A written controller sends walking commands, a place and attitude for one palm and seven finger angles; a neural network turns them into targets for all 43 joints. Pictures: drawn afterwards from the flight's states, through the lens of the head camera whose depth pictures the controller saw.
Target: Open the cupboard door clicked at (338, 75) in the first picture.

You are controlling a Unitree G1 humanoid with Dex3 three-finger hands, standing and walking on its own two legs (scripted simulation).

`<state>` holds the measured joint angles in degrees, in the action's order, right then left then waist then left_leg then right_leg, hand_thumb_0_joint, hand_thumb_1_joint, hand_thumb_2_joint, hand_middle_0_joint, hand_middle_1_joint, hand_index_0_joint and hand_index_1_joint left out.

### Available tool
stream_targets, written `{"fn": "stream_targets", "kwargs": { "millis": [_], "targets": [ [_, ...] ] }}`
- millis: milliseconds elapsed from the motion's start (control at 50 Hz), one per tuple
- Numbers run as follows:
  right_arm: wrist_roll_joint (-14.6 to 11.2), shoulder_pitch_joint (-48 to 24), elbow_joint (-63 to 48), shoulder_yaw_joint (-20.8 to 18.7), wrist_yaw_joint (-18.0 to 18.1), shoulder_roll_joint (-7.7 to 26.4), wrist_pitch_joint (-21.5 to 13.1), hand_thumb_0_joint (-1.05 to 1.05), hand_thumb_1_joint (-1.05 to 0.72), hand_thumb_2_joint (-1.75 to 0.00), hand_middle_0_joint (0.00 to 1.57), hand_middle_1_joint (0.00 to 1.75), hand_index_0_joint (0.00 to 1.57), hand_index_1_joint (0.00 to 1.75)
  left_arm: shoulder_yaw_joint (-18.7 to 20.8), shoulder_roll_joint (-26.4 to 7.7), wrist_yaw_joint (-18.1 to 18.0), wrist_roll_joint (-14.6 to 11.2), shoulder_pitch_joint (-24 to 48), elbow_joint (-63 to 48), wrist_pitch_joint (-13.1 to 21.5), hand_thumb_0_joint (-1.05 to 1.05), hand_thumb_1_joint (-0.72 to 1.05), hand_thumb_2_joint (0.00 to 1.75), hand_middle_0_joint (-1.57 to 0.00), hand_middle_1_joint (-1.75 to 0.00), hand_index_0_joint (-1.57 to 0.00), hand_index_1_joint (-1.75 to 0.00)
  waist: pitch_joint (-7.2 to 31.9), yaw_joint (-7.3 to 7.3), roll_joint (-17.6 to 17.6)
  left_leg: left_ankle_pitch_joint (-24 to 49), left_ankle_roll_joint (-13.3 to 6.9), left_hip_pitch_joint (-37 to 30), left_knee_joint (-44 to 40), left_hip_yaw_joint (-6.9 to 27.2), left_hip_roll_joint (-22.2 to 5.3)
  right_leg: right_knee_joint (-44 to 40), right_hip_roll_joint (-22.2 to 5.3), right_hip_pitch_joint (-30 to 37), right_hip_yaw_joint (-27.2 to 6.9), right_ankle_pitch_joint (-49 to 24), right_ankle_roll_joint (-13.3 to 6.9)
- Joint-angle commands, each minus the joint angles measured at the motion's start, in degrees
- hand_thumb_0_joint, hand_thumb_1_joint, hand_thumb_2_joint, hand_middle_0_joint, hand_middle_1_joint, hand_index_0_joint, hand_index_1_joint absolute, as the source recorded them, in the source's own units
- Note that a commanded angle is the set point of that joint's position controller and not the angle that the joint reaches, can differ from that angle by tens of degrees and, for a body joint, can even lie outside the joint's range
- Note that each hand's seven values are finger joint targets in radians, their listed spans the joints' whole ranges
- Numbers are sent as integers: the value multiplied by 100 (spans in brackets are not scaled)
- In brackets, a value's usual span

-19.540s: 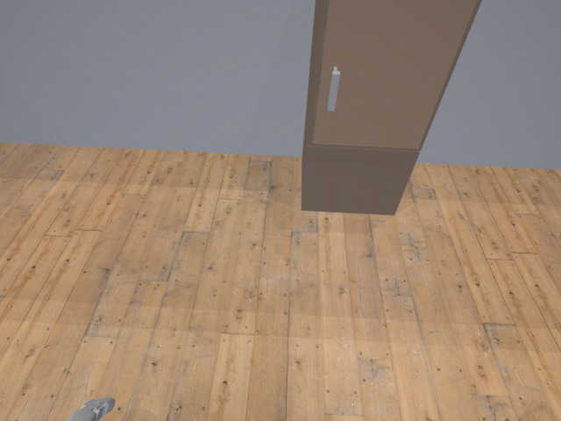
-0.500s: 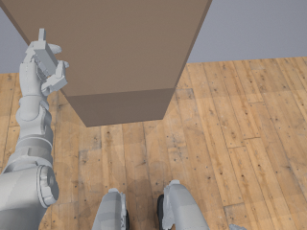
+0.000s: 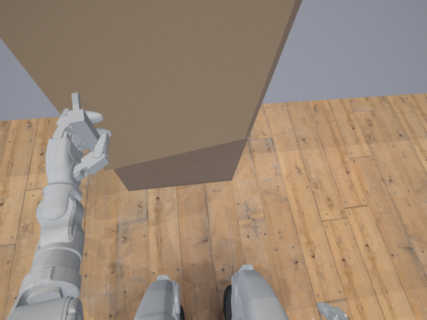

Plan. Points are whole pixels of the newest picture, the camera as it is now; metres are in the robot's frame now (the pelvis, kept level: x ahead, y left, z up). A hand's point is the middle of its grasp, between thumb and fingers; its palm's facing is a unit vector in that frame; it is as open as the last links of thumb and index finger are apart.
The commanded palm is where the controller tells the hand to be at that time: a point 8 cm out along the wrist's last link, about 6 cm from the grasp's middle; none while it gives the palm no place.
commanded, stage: pull the door open along its arc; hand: left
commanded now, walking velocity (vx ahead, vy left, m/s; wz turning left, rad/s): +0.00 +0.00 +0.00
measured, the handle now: (89, 127) +0.46 +0.23 +0.01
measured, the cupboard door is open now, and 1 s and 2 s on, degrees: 9 40 40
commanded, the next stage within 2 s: open thumb and fingers to let go in 0.62 s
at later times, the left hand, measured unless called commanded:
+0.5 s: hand (156, 219) +0.29 +0.09 +0.01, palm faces +0.48 -0.88 -0.01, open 6.3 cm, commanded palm +0.21 +0.10 +0.01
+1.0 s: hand (173, 233) +0.27 +0.06 +0.01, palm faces +0.50 -0.87 -0.05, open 7.6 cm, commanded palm +0.21 +0.09 +0.01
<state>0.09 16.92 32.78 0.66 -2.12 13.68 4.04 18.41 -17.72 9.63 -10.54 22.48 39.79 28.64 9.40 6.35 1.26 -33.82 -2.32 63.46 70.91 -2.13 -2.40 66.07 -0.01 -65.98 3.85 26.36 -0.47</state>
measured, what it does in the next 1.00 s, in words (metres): shifts its weight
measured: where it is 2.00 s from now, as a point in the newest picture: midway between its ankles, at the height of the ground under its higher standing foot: outside the picture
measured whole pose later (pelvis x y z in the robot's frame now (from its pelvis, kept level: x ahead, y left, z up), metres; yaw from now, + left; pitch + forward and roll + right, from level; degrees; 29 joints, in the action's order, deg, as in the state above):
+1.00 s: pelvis +0.00 -0.05 -0.01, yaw +6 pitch +22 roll +0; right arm 5.0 8.7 33.5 0.0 -0.7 9.6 -5.9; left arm -10.6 5.9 -33.5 7.7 -11.6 9.7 23.4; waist 11.5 0.1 0.7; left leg -33.6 2.4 59.7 71.6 2.4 -0.7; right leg 70.9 -1.9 -62.2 8.1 30.5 -4.9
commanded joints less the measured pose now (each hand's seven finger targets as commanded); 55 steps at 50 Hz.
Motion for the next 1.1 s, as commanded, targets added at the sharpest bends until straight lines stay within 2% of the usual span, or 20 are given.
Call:
{"fn": "stream_targets", "kwargs": {
  "millis": [0,20,40,60,80,120,180,240,280,340,400,520,580,640,700,720,840,940,1000,1080],
  "targets": [
    [-61,261,-679,-396,29,846,-296,0,-90,-90,20,30,20,30,-349,-365,-22,-128,-298,-1895,463,0,90,90,-40,-135,-40,-135,2618,-351,235,3240,206,-1545,-956,306,130,-464,111,2373,-111,-2309,-63],
    [-60,207,-696,-403,26,824,-333,0,-90,-90,20,30,20,30,-503,-177,-93,-124,-470,-1990,474,0,90,90,-40,-135,-40,-135,2456,-337,131,3022,200,-1445,-968,284,142,-482,105,2361,-105,-2212,-60],
    [-2,41,-761,-407,51,715,-374,0,-90,-90,20,30,20,30,106,40,-936,-458,-465,-2364,494,0,90,90,-40,-135,-40,-135,2264,-642,368,3071,276,-1401,-1077,285,131,-460,91,2250,-25,-2132,-95],
    [45,10,-740,-370,-14,658,-400,0,-90,-90,20,30,20,30,-502,683,-1372,-260,-824,-2191,440,0,90,90,-40,-135,-40,-135,2079,-524,339,3034,334,-1488,-1086,299,126,-439,91,2069,41,-1930,-92],
    [54,-24,-728,-376,-58,656,-425,0,-90,-90,20,30,20,30,-702,941,-1668,-186,-848,-2209,425,0,90,90,-40,-135,-40,-135,1908,-429,219,2923,358,-1463,-1054,326,109,-444,71,1882,87,-1790,-89],
    [144,-49,-761,-420,-103,651,-456,0,-90,-90,20,30,20,30,-852,1071,-2213,73,-1089,-2622,479,0,90,90,-40,-135,-40,-135,2207,-526,150,3102,408,-1542,-1003,359,118,-327,53,2023,83,-1915,-126],
    [264,-190,-822,-421,-169,556,-476,0,-90,-90,20,30,20,30,-1473,1736,-3068,565,-1323,-2849,522,0,90,90,-40,-135,-40,-135,2246,-539,132,3148,453,-1623,-969,378,137,-262,32,1953,108,-1900,-145],
    [356,-346,-875,-420,-223,496,-514,0,-90,-90,20,30,20,30,-2031,2235,-3932,1186,-1618,-2977,436,0,90,90,-40,-135,-40,-135,2232,-537,1,2907,453,-1579,-987,445,160,-274,46,1900,140,-1679,-163],
    [429,-460,-840,-386,-228,417,-577,0,-90,-90,20,30,20,30,-2472,2570,-4295,1657,-1706,-3051,335,0,90,90,-40,-135,-40,-135,2345,-513,-50,2842,439,-1626,-962,445,175,-276,40,1879,168,-1653,-172],
    [476,-565,-865,-369,-142,316,-708,0,-90,-90,20,30,20,30,-3022,2850,-4325,2064,-2205,-3189,172,0,90,90,-40,-135,-40,-135,2354,-462,-429,2618,349,-1567,-957,415,213,-410,48,2090,145,-1763,-190],
    [463,-767,-867,-333,-54,214,-820,0,-90,-90,20,30,20,30,-3473,3110,-4327,2221,-2415,-3571,90,0,90,90,-40,-135,-40,-135,2247,-422,-513,2228,299,-1529,-969,400,248,-484,3,2158,112,-1628,-176],
    [424,-1150,-920,-167,4,74,-1081,0,-90,-90,20,30,20,30,-3889,3428,-4282,2087,-3543,-4035,-147,0,90,90,-40,-135,-40,-135,1912,-545,-281,1798,261,-1364,-961,378,348,-607,-21,2196,107,-1338,-199],
    [419,-1212,-968,-128,14,44,-1129,0,-90,-90,20,30,20,30,-3756,3234,-4230,2025,-4192,-4328,-251,0,90,90,-40,-135,-40,-135,1927,-662,-262,1847,276,-1282,-924,355,391,-611,-29,2358,65,-1539,-205],
    [421,-1256,-876,-102,88,47,-1177,0,-90,-90,20,30,20,30,-3535,3097,-4356,2048,-3584,-4088,-334,0,90,90,-40,-135,-40,-135,1455,-527,-452,1454,279,-985,-815,430,401,-680,-56,2086,-20,-1199,-161],
    [469,-1237,-690,-120,144,60,-1213,0,-90,-90,20,30,20,30,-3153,2801,-4530,2056,-2489,-3848,-256,0,90,90,-40,-135,-40,-135,1335,-403,-529,1122,276,-747,-604,438,429,-725,-126,1820,-214,-776,-97],
    [482,-1240,-662,-148,162,49,-1229,0,-90,-90,20,30,20,30,-3048,2781,-4547,2058,-2569,-3754,-214,0,83,87,-40,-134,-40,-134,1489,-499,-495,1101,285,-697,-568,426,446,-725,-144,1897,-294,-728,-93],
    [467,-996,-795,-233,175,40,-1253,0,-90,-90,20,30,20,30,-3092,2713,-4392,1985,-3106,-4055,-149,0,41,69,-36,-130,-36,-130,2317,-587,-450,1534,300,-771,-556,337,466,-707,-274,2772,-519,-1919,-24],
    [434,-970,-789,-239,218,40,-1272,0,-90,-90,20,30,20,30,-3053,2590,-4304,1919,-3137,-4133,-169,0,6,54,-34,-126,-34,-126,2019,-452,-756,1280,294,-506,-508,382,431,-872,-355,2886,-737,-1792,52],
    [457,-1032,-725,-229,225,53,-1329,0,-90,-90,20,30,20,30,-3090,2600,-4308,1940,-2808,-4056,-84,0,-15,45,-32,-124,-32,-124,1766,-391,-770,965,282,-324,-421,384,427,-958,-389,2608,-844,-1108,74],
    [460,-1031,-708,-260,228,66,-1382,0,-90,-90,20,30,20,30,-2922,2461,-4334,1957,-2858,-3962,21,0,-43,33,-30,-121,-30,-121,1856,-495,-740,879,291,-225,-405,371,437,-962,-409,2632,-928,-819,46]
  ]
}}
